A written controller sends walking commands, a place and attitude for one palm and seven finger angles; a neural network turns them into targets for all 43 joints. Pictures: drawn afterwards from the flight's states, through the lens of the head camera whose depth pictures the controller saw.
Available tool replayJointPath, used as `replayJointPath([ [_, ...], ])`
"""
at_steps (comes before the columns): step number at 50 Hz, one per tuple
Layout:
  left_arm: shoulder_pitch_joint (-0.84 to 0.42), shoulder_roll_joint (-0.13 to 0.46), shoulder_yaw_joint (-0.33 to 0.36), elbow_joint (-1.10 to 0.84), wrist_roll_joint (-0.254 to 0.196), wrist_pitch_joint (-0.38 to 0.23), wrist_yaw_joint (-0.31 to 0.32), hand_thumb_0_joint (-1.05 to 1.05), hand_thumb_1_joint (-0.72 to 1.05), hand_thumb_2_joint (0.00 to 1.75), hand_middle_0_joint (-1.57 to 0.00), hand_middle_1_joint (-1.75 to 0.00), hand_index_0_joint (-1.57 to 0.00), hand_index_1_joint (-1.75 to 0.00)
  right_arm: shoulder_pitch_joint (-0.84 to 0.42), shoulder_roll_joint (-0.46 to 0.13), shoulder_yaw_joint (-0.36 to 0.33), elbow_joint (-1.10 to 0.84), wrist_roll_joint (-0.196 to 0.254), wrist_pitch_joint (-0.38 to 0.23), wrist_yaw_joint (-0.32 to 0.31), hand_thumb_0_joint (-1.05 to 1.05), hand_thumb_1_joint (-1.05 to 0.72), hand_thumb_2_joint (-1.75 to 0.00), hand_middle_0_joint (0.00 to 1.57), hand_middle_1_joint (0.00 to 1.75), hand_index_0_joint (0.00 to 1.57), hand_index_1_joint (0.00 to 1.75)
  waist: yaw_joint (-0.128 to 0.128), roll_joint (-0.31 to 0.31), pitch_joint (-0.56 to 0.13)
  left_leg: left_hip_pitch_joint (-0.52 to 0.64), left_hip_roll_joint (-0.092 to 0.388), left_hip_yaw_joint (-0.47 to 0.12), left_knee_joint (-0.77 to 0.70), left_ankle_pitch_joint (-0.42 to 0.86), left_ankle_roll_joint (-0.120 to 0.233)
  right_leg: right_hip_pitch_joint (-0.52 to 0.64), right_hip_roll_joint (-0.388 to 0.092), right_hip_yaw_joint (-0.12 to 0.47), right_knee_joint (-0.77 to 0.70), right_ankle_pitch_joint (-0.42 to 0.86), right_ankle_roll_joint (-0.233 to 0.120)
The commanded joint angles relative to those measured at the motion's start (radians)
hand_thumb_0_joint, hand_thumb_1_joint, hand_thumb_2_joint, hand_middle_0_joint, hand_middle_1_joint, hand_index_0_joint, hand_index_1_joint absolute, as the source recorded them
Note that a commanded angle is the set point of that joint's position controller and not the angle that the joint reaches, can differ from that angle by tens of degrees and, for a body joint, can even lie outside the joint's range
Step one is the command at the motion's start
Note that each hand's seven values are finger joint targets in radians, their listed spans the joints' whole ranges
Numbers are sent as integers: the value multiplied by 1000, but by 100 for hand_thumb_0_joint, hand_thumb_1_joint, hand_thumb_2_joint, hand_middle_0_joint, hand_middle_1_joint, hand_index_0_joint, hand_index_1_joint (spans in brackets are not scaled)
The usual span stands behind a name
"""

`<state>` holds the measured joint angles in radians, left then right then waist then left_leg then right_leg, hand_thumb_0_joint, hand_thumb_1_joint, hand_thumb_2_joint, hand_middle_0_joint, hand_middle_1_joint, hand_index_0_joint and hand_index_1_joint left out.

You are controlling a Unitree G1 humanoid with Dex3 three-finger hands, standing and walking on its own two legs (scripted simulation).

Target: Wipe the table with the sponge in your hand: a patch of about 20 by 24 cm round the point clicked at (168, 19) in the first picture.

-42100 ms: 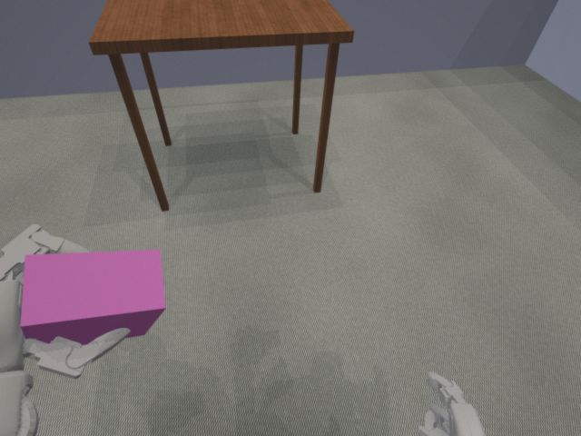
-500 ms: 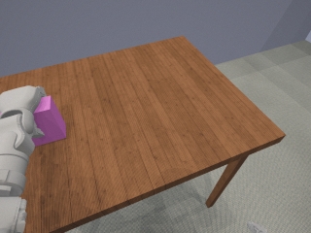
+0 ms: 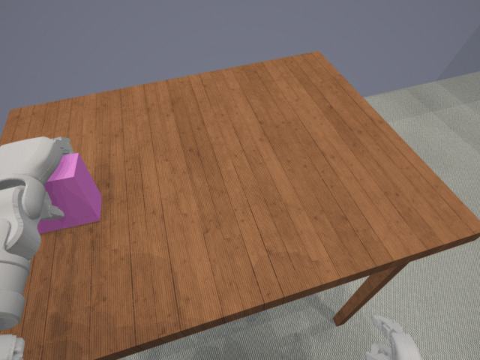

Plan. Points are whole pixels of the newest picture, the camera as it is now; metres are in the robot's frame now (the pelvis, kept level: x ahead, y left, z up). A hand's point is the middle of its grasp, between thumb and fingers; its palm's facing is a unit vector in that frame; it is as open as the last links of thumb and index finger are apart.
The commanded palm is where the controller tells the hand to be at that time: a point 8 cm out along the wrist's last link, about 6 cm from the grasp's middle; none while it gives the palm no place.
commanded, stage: wipe back along the first lane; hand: left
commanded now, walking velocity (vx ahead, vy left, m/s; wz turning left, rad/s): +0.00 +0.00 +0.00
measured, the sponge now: (56, 202) +0.33 +0.37 +0.06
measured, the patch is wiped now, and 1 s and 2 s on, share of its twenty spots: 1.00 1.00 1.00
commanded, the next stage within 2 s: lift the sponge slowly off the table in 1.48 s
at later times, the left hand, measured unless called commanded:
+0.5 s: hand (44, 210) +0.29 +0.34 +0.10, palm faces -0.03 -0.04 -1.00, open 10.2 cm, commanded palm +0.25 +0.33 +0.13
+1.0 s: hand (38, 241) +0.24 +0.33 +0.10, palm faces +0.01 -0.04 -1.00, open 10.3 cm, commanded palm +0.20 +0.31 +0.13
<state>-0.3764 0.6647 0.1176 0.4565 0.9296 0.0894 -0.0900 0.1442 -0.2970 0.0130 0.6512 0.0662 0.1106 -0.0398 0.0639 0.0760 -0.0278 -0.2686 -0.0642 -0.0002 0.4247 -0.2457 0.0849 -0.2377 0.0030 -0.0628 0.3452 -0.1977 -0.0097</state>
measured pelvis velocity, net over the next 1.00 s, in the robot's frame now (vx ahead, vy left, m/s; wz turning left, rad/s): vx -0.01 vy -0.02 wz -0.01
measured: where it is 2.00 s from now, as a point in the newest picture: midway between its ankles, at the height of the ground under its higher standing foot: outside the picture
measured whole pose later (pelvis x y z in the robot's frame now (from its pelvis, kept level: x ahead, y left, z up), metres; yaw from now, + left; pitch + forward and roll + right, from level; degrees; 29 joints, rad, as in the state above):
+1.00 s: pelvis -0.01 -0.02 +0.00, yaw -1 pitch +1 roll -2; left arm 0.08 0.61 0.14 0.00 0.84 0.23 -0.03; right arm 0.11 -0.30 0.04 0.63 0.07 0.10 -0.03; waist 0.09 0.10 -0.04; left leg -0.22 -0.04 0.01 0.48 -0.28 0.06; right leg -0.20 0.03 -0.05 0.41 -0.23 -0.02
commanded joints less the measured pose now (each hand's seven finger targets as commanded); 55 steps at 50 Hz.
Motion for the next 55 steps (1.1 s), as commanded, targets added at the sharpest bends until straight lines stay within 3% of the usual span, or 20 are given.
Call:
replayJointPath([
  [1, -158, 258, 72, -216, -2, 30, 26, 0, 10, 130, -120, -160, -120, -160, -70, -148, -50, -137, -9, -37, -4, 0, -90, -90, 20, 30, 20, 30, 7, 9, -327, 226, 85, -122, 8, 644, -73, 97, 6, 47, 21, 290, -81],
  [3, -119, 251, 75, -200, 0, 52, 31, 0, 10, 130, -120, -160, -120, -160, -75, -149, -49, -127, -7, -34, -3, 0, -90, -90, 20, 30, 20, 30, 6, -16, -281, 198, 83, -119, -4, 584, -74, 88, 8, 46, 13, 260, -79],
  [5, -133, 268, 86, -237, 0, 60, 30, 0, 10, 130, -120, -160, -120, -160, -98, -148, -40, -133, -3, -39, -4, 0, -90, -90, 20, 30, 20, 30, 7, -17, -281, 186, 80, -121, -20, 531, -70, 98, 10, 52, 11, 236, -83],
  [7, -109, 207, 33, -250, 2, 74, 28, 0, 10, 130, -120, -160, -120, -160, -96, -140, -41, -133, -3, -41, -3, 0, -90, -90, 20, 30, 20, 30, 1, -4, -261, 190, 83, -128, -23, 508, -72, 80, 8, 40, 7, 201, -79],
  [10, -57, 213, 50, -301, -9, 81, 26, 0, 10, 130, -120, -160, -120, -160, -125, -137, -33, -147, -1, -48, 0, 0, -90, -90, 20, 30, 20, 30, 13, 13, -255, 185, 82, -129, -37, 469, -71, 100, 11, 50, 5, 182, -85],
  [13, -1, 175, 30, -260, -15, 98, 25, 0, 10, 130, -120, -160, -120, -160, -117, -139, -34, -136, -4, -45, -2, 0, -90, -90, 20, 30, 20, 30, 9, -42, -194, 147, 77, -114, -39, 393, -62, 91, 11, 43, -3, 170, -83],
  [15, -24, 198, 45, -286, -17, 100, 25, 0, 10, 130, -120, -160, -120, -160, -139, -137, -26, -145, 2, -45, -3, 0, -90, -90, 20, 30, 20, 30, 10, -36, -193, 134, 75, -116, -56, 343, -58, 95, 15, 49, -4, 137, -84],
  [19, 6, 179, 23, -221, -16, 117, 20, 0, 10, 130, -120, -160, -120, -160, -129, -139, -26, -134, 3, -39, -8, 0, -90, -90, 20, 30, 20, 30, 6, -49, -144, 100, 66, -99, -59, 265, -49, 84, 14, 43, -14, 101, -81],
  [20, 5, 199, 44, -249, -17, 114, 20, 0, 10, 130, -120, -160, -120, -160, -151, -139, -20, -146, 5, -43, -8, 0, -90, -90, 20, 30, 20, 30, 15, -22, -163, 106, 65, -99, -60, 266, -46, 100, 13, 61, -11, 106, -89],
  [21, 16, 181, 22, -247, -14, 116, 17, 0, 10, 130, -120, -160, -120, -160, -136, -137, -21, -147, 2, -41, -9, 0, -90, -90, 20, 30, 20, 30, 13, -37, -179, 106, 62, -95, -52, 273, -43, 112, 12, 47, -6, 113, -87],
  [26, 112, 146, 18, -270, -30, 108, 13, 0, 10, 130, -120, -160, -120, -160, -144, -133, -23, -159, 0, -45, -3, 0, -90, -90, 20, 30, 20, 30, 16, -51, -176, 101, 64, -91, -36, 282, -41, 115, 11, 55, 4, 140, -85],
  [31, 194, 159, 45, -324, -45, 115, 18, 0, 10, 130, -120, -160, -120, -160, -154, -134, -24, -168, 1, -45, -1, 0, -90, -90, 20, 30, 20, 30, 26, -52, -162, 81, 57, -87, -30, 268, -34, 119, 12, 53, 12, 141, -79],
  [32, 205, 118, 16, -341, -48, 117, 19, 0, 10, 130, -120, -160, -120, -160, -162, -127, -24, -170, 3, -50, 0, 0, -90, -90, 20, 30, 20, 30, 21, -53, -152, 83, 58, -84, -25, 280, -38, 113, 8, 57, 16, 161, -76],
  [35, 264, 167, 73, -385, -62, 121, 24, 0, 10, 130, -120, -160, -120, -160, -182, -129, -21, -172, 2, -52, 2, 0, -90, -90, 20, 30, 20, 30, 31, -61, -157, 77, 56, -88, -23, 275, -35, 133, 11, 81, 21, 181, -79],
  [39, 385, 141, 73, -426, -82, 128, 28, 0, 10, 130, -120, -160, -120, -160, -168, -125, -27, -174, -4, -54, 5, 0, -90, -90, 20, 30, 20, 30, 43, -76, -162, 70, 51, -77, -1, 308, -36, 154, 2, 70, 40, 246, -69],
  [43, 395, 143, 76, -453, -86, 149, 33, 0, 10, 130, -120, -160, -120, -160, -173, -125, -24, -173, -3, -55, -1, 0, -90, -90, 20, 30, 20, 30, 35, -77, -118, 57, 51, -74, 2, 268, -31, 123, 6, 74, 32, 205, -66],
  [45, 389, 165, 97, -500, -87, 150, 35, 0, 10, 130, -120, -160, -120, -160, -203, -120, -19, -179, -1, -61, -2, 0, -90, -90, 20, 30, 20, 30, 36, -77, -140, 69, 48, -78, 2, 268, -30, 135, 10, 97, 34, 215, -71],
  [49, 500, 114, 73, -536, -98, 151, 33, 0, 10, 130, -120, -160, -120, -160, -184, -115, -20, -182, -5, -61, 1, 0, -90, -90, 20, 30, 20, 30, 43, -70, -135, 73, 49, -73, 15, 302, -34, 133, 4, 75, 46, 253, -62],
  [52, 508, 66, 37, -589, -101, 162, 38, 0, 10, 130, -120, -160, -120, -160, -194, -106, -16, -195, -3, -67, 2, 0, -90, -90, 20, 30, 20, 30, 35, -75, -120, 72, 55, -81, 10, 289, -33, 108, 9, 71, 42, 216, -61],
  [55, 509, 99, 67, -620, -100, 171, 46, 0, 10, 130, -120, -160, -120, -160, -228, -106, -12, -199, -3, -73, -3, 0, -90, -90, 20, 30, 20, 30, 44, -79, -116, 76, 52, -86, 3, 255, -32, 109, 15, 98, 34, 187, -68],
])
